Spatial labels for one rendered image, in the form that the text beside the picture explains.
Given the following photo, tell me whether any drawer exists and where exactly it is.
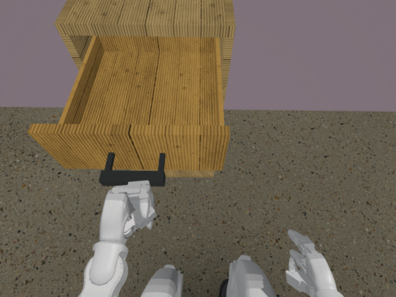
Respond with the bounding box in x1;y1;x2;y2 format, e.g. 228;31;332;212
27;36;230;170

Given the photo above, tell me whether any handle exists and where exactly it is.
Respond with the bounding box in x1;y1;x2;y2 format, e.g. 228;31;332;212
99;152;166;187

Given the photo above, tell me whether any left robot hand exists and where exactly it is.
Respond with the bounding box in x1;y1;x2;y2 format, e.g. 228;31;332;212
99;180;156;245

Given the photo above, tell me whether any robot left forearm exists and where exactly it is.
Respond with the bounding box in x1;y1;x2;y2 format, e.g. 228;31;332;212
78;241;129;297

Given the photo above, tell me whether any right robot hand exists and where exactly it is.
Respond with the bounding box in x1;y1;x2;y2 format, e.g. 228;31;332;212
286;230;337;297

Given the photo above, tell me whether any cabinet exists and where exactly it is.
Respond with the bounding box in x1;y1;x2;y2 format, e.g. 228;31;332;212
54;0;236;178

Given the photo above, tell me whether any robot left thigh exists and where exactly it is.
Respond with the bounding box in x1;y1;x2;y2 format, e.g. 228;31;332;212
140;268;183;297

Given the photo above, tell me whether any right robot shin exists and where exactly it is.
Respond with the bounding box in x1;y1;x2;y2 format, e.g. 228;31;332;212
226;255;251;297

